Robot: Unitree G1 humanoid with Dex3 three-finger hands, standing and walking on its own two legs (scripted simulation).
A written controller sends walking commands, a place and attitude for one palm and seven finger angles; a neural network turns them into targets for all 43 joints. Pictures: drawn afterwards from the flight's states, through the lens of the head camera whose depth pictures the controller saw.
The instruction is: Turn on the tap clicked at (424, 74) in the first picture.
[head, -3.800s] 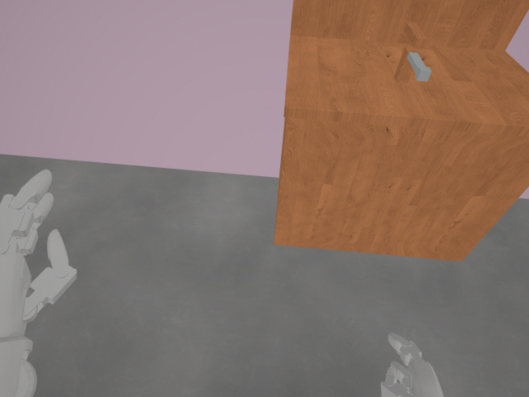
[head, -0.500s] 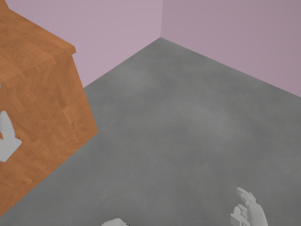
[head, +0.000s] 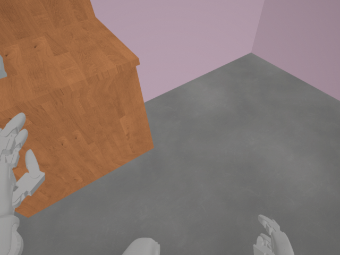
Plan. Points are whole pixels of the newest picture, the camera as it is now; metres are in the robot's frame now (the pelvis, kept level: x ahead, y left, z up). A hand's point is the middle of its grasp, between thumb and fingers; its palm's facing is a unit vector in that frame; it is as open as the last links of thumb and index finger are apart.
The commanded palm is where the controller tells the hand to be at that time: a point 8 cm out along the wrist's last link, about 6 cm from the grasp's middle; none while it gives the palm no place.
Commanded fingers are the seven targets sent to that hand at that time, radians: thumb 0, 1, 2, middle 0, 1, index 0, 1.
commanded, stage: turn to face it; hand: left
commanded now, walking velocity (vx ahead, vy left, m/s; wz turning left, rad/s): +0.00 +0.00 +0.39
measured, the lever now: out of the picture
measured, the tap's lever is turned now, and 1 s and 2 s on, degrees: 0 0 0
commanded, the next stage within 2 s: take the last steps up to it in 0.30 s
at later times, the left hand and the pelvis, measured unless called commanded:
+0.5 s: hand out of the picture +0.10 +0.29 +0.18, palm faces +0.55 -0.76 -0.35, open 7.4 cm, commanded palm +0.04 +0.32 +0.18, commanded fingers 0.00 0.90 0.90 -0.20 -0.30 -0.20 -0.30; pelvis -0.06 +0.01 +0.00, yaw +12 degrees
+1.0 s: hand out of the picture +0.07 +0.32 +0.18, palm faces +0.60 -0.69 -0.41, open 7.4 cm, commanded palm +0.01 +0.35 +0.18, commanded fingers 0.00 0.90 0.90 -0.20 -0.30 -0.20 -0.30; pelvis -0.06 +0.04 +0.00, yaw +16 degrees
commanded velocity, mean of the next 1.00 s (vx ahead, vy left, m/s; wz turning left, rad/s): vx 0.19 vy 0.04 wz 0.16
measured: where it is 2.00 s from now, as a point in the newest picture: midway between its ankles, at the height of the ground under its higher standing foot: outside the picture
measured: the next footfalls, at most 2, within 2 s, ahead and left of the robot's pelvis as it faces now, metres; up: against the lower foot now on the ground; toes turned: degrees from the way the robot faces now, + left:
left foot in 0.26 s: -0.02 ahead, +0.13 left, +0.00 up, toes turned +13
right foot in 0.62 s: -0.03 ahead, -0.10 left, +0.00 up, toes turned +7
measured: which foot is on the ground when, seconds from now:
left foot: up 0.00-0.24, down 0.26-0.64, up 0.66-1.00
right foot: down 0.00-0.26, up 0.28-0.60, down 0.62-1.00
